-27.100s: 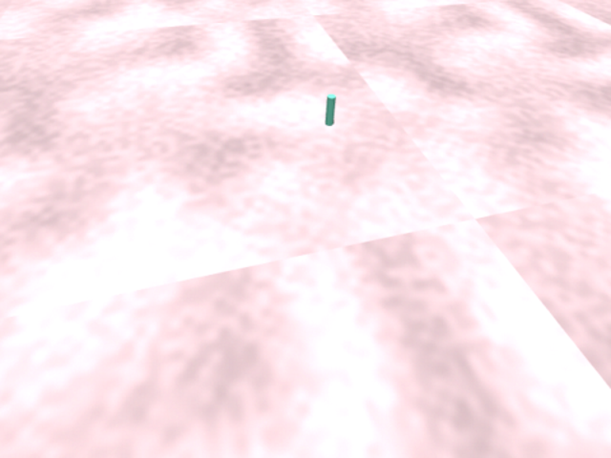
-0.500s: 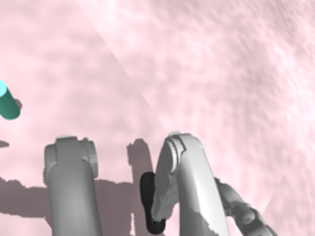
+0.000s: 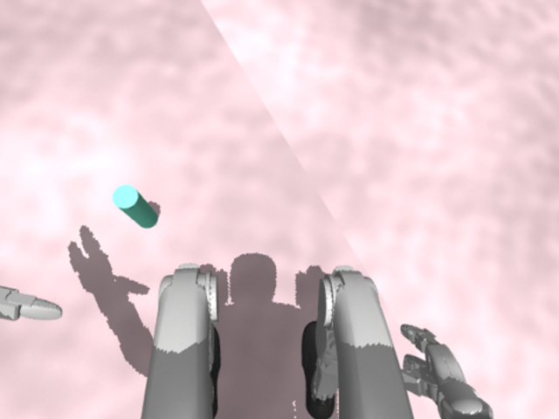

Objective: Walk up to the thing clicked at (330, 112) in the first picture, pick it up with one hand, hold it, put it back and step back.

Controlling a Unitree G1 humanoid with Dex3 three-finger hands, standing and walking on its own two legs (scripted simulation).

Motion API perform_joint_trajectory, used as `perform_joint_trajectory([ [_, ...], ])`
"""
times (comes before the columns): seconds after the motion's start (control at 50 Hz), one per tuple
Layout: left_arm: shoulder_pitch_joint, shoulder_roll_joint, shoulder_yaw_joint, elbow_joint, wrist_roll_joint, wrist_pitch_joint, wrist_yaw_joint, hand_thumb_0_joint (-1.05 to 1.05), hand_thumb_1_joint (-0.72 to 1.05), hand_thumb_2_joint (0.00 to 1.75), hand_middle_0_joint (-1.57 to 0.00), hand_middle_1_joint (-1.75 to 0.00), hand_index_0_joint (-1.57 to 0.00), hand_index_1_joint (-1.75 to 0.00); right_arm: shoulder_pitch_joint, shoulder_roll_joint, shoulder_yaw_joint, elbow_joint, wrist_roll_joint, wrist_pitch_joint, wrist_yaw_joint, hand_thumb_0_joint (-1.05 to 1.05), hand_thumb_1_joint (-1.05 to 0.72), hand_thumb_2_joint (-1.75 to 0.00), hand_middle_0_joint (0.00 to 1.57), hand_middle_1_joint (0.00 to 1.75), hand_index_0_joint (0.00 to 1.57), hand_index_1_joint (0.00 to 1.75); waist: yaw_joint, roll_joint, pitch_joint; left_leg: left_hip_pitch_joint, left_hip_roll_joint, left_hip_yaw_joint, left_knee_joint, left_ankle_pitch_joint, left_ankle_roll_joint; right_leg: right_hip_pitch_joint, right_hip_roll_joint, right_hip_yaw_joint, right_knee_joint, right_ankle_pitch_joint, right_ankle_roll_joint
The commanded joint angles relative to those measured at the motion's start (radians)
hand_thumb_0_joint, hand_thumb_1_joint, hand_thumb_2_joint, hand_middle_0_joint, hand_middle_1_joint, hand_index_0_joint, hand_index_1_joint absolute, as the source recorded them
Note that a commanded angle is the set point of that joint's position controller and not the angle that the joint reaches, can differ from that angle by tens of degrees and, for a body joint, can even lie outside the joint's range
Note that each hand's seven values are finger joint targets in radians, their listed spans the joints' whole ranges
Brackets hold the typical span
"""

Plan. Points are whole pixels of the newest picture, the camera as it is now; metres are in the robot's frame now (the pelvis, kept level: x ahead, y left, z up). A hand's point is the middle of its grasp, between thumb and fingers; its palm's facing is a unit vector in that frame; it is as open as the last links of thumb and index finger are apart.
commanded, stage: home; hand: left
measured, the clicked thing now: (137, 208) +0.46 +0.30 -0.36
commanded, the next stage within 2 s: none
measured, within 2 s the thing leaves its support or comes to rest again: neither
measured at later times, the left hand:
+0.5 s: hand out of the picture +0.25 +0.24 +0.13, palm faces +0.24 -0.90 -0.37, open 17.3 cm
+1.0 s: hand out of the picture +0.23 +0.20 +0.21, palm faces +0.19 -0.93 -0.30, open 17.4 cm
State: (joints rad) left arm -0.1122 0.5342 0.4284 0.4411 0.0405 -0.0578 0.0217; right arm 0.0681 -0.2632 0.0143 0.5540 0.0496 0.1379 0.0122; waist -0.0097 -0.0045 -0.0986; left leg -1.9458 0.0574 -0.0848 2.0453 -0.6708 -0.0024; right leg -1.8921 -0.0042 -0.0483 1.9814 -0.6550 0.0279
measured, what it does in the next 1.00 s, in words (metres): rises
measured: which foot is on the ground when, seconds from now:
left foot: down 0.00-1.00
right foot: down 0.00-1.00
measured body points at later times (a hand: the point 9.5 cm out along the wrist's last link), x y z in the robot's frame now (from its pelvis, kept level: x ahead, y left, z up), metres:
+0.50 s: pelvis +0.06 +0.00 +0.22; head +0.13 +0.03 +0.67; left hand +0.23 +0.29 +0.15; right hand +0.24 -0.24 +0.15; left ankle +0.08 +0.12 -0.41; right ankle +0.09 -0.13 -0.41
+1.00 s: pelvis +0.09 +0.00 +0.27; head +0.12 +0.01 +0.72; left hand +0.21 +0.25 +0.23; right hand +0.28 -0.22 +0.20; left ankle +0.08 +0.12 -0.41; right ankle +0.09 -0.13 -0.41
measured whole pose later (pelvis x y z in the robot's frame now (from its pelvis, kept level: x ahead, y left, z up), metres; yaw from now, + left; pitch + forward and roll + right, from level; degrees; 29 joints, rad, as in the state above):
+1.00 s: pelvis +0.09 +0.00 +0.27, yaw +6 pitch +9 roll -2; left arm 0.49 0.21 -0.02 -0.02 0.00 0.28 0.16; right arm 0.27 -0.20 0.04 0.47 0.01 -0.10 -0.18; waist -0.02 0.03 -0.10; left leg -0.65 0.05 -0.03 0.99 -0.49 -0.02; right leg -0.60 -0.02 -0.06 0.93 -0.48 0.02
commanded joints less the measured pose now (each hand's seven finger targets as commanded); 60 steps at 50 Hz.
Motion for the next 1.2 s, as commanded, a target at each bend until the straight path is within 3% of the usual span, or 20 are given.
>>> perform_joint_trajectory([
  [0.0,-0.015,0.348,0.14,-0.31,-0.02,0.012,0.09,0.0,-0.56,0.05,-0.05,-0.05,-0.05,-0.05,0.079,-0.182,-0.092,-0.124,0.004,-0.043,-0.068,0.0,-0.9,-0.9,0.2,0.3,0.2,0.3,0.022,0.155,-0.697,0.648,-0.026,0.022,-0.451,0.137,0.027,0.498,0.027,0.003,-0.384,0.14,-0.053],
  [0.04,0.087,0.237,0.084,-0.23,-0.028,0.045,0.104,0.0,-0.57,0.04,-0.05,-0.05,-0.05,-0.05,0.077,-0.153,-0.081,-0.113,-0.001,-0.055,-0.084,0.0,-0.9,-0.9,0.2,0.3,0.2,0.3,0.011,0.109,-0.623,0.654,-0.032,0.046,-0.477,0.208,0.033,0.571,0.028,0.01,-0.443,0.2,-0.051],
  [0.16,0.158,0.057,-0.068,-0.203,-0.038,0.119,0.123,0.0,-0.55,0.05,-0.05,-0.05,-0.05,-0.05,0.108,-0.121,-0.071,-0.115,-0.007,-0.112,-0.121,0.0,-0.9,-0.9,0.2,0.3,0.2,0.3,-0.033,0.086,-0.466,0.764,-0.03,0.07,-0.615,0.249,0.032,0.757,0.015,0.043,-0.653,0.249,-0.042],
  [0.24,0.176,0.014,-0.136,-0.237,-0.04,0.159,0.141,0.0,-0.55,0.06,-0.05,-0.05,-0.05,-0.05,0.128,-0.114,-0.063,-0.131,-0.005,-0.15,-0.136,0.0,-0.9,-0.9,0.2,0.3,0.2,0.3,-0.045,0.066,-0.43,0.882,-0.032,0.066,-0.735,0.256,0.027,0.89,0.003,0.043,-0.781,0.254,-0.037],
  [0.34,0.246,-0.024,-0.186,-0.316,-0.04,0.21,0.172,0.0,-0.53,0.07,-0.05,-0.06,-0.05,-0.06,0.138,-0.107,-0.056,-0.151,-0.002,-0.18,-0.166,0.0,-0.9,-0.9,0.2,0.3,0.2,0.3,-0.023,0.09,-0.355,1.058,-0.038,0.066,-0.904,0.281,0.015,1.007,0.008,0.01,-0.903,0.276,-0.043],
  [0.38,0.29,-0.042,-0.203,-0.362,-0.043,0.231,0.183,0.0,-0.54,0.06,-0.05,-0.05,-0.05,-0.05,0.148,-0.097,-0.05,-0.162,-0.002,-0.188,-0.176,0.0,-0.9,-0.9,0.2,0.3,0.2,0.3,-0.022,0.099,-0.338,1.123,-0.038,0.066,-0.956,0.311,0.013,1.073,0.008,0.008,-0.952,0.304,-0.042],
  [0.5,0.423,-0.148,-0.315,-0.493,-0.049,0.283,0.196,0.0,-0.52,0.07,-0.06,-0.06,-0.06,-0.06,0.168,-0.073,-0.035,-0.189,-0.011,-0.209,-0.206,0.0,-0.9,-0.9,0.2,0.3,0.2,0.3,-0.03,0.139,-0.242,1.277,-0.039,0.071,-1.107,0.345,0.005,1.192,0.017,-0.011,-1.075,0.344,-0.04],
  [0.6,0.543,-0.207,-0.385,-0.609,-0.051,0.306,0.193,0.0,-0.53,0.07,-0.05,-0.06,-0.05,-0.06,0.165,-0.061,-0.03,-0.223,-0.018,-0.235,-0.218,0.0,-0.9,-0.9,0.2,0.3,0.2,0.3,-0.029,0.092,-0.154,1.324,-0.031,0.046,-1.186,0.36,0.003,1.246,0.028,-0.041,-1.129,0.348,-0.039],
  [0.68,0.587,-0.223,-0.395,-0.626,-0.048,0.308,0.179,0.0,-0.54,0.06,-0.05,-0.05,-0.05,-0.05,0.159,-0.057,-0.031,-0.239,-0.025,-0.252,-0.217,0.0,-0.9,-0.9,0.2,0.3,0.2,0.3,-0.026,0.018,-0.077,1.325,-0.029,0.043,-1.225,0.349,0.006,1.27,0.034,-0.054,-1.17,0.333,-0.035],
  [0.76,0.598,-0.223,-0.39,-0.65,-0.047,0.297,0.162,0.0,-0.55,0.06,-0.05,-0.05,-0.05,-0.05,0.154,-0.059,-0.032,-0.251,-0.03,-0.264,-0.211,0.0,-0.9,-0.9,0.2,0.3,0.2,0.3,-0.022,0.008,-0.059,1.332,-0.036,0.057,-1.237,0.344,0.005,1.298,0.031,-0.043,-1.193,0.325,-0.031],
  [0.84,0.568,-0.228,-0.385,-0.643,-0.041,0.282,0.151,0.0,-0.55,0.06,-0.05,-0.05,-0.05,-0.05,0.16,-0.058,-0.034,-0.243,-0.038,-0.278,-0.205,0.0,-0.9,-0.9,0.2,0.3,0.2,0.3,-0.027,0.037,-0.082,1.364,-0.037,0.062,-1.237,0.374,0.0,1.318,0.03,-0.032,-1.188,0.35,-0.034],
  [0.94,0.553,-0.228,-0.389,-0.681,-0.037,0.272,0.146,0.0,-0.58,0.04,-0.05,-0.05,-0.05,-0.05,0.17,-0.059,-0.038,-0.231,-0.043,-0.291,-0.208,0.0,-0.9,-0.9,0.2,0.3,0.2,0.3,-0.028,0.071,-0.181,1.43,-0.043,0.073,-1.211,0.494,-0.004,1.368,0.025,-0.019,-1.178,0.462,-0.034],
  [1.02,0.54,-0.235,-0.398,-0.66,-0.037,0.277,0.147,0.0,-0.6,0.02,-0.05,-0.05,-0.05,-0.05,0.163,-0.058,-0.037,-0.216,-0.043,-0.299,-0.207,0.0,-0.9,-0.9,0.2,0.3,0.2,0.3,-0.033,0.064,-0.155,1.436,-0.042,0.072,-1.21,0.515,-0.005,1.371,0.025,-0.019,-1.185,0.484,-0.03],
  [1.04,0.556,-0.227,-0.382,-0.64,-0.036,0.279,0.147,0.0,-0.59,0.03,-0.05,-0.05,-0.05,-0.05,0.163,-0.057,-0.036,-0.213,-0.044,-0.298,-0.209,0.0,-0.9,-0.9,0.2,0.3,0.2,0.3,-0.026,0.06,-0.147,1.422,-0.044,0.071,-1.213,0.502,-0.003,1.372,0.025,-0.02,-1.191,0.472,-0.031],
  [1.06,0.567,-0.239,-0.397,-0.625,-0.036,0.28,0.145,0.0,-0.6,0.03,-0.05,-0.05,-0.05,-0.05,0.154,-0.057,-0.034,-0.214,-0.043,-0.299,-0.207,0.0,-0.9,-0.9,0.2,0.3,0.2,0.3,-0.024,0.041,-0.109,1.41,-0.046,0.076,-1.216,0.476,-0.001,1.362,0.024,-0.02,-1.205,0.455,-0.027],
  [1.1,0.556,-0.231,-0.383,-0.618,-0.038,0.279,0.142,0.0,-0.58,0.04,-0.05,-0.05,-0.05,-0.05,0.147,-0.057,-0.034,-0.215,-0.042,-0.299,-0.204,0.0,-0.9,-0.9,0.2,0.3,0.2,0.3,-0.02,0.04,-0.094,1.398,-0.048,0.08,-1.223,0.439,0.0,1.359,0.022,-0.018,-1.217,0.423,-0.025],
  [1.18,0.591,-0.235,-0.381,-0.618,-0.04,0.275,0.134,0.0,-0.59,0.03,-0.05,-0.05,-0.05,-0.05,0.144,-0.056,-0.034,-0.214,-0.041,-0.297,-0.201,0.0,-0.9,-0.9,0.2,0.3,0.2,0.3,-0.009,0.026,-0.108,1.405,-0.049,0.083,-1.218,0.48,0.0,1.377,0.02,-0.015,-1.218,0.461,-0.025],
])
